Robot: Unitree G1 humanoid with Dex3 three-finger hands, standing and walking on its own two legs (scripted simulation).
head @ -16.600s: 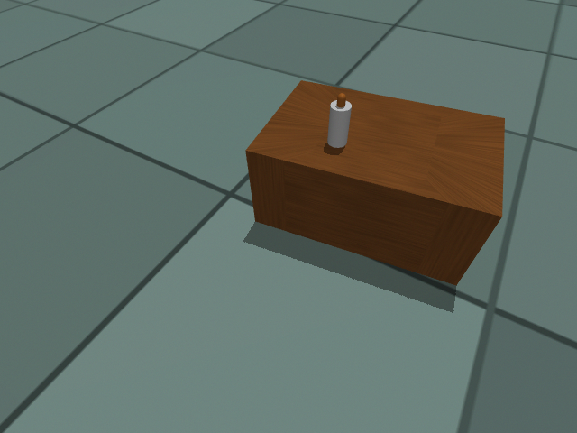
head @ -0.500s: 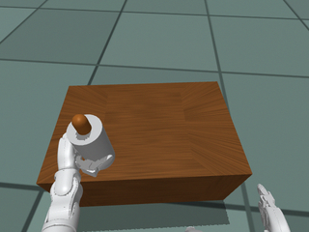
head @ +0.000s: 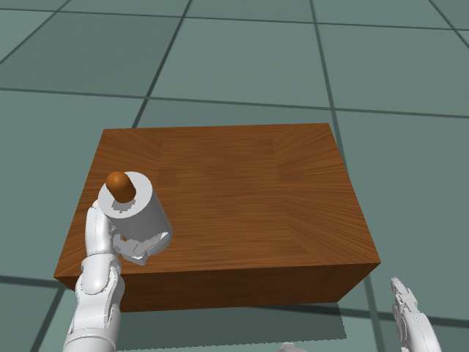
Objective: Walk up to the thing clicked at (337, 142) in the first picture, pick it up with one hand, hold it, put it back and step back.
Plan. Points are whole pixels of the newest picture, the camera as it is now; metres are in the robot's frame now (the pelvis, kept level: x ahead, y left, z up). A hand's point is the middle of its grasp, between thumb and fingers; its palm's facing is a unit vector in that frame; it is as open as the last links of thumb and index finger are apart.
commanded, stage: hold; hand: left
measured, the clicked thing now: (136, 211) +0.34 +0.17 +0.08
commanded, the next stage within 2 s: crouch in 0.74 s
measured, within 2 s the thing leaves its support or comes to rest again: neither
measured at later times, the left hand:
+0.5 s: hand (139, 217) +0.35 +0.17 +0.04, palm faces +0.14 -0.99 -0.01, open 10.6 cm
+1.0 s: hand (141, 220) +0.35 +0.17 +0.03, palm faces +0.14 -0.99 -0.01, open 10.6 cm
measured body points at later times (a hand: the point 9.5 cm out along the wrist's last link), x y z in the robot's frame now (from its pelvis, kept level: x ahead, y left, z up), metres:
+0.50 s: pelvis +0.01 +0.00 +0.00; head +0.06 +0.01 +0.45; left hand +0.34 +0.23 +0.04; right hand +0.16 -0.27 -0.04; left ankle -0.01 +0.12 -0.69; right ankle +0.04 -0.13 -0.69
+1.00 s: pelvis +0.00 +0.00 +0.00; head +0.05 +0.01 +0.45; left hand +0.33 +0.22 +0.03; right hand +0.16 -0.25 -0.04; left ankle -0.01 +0.12 -0.69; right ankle +0.04 -0.13 -0.69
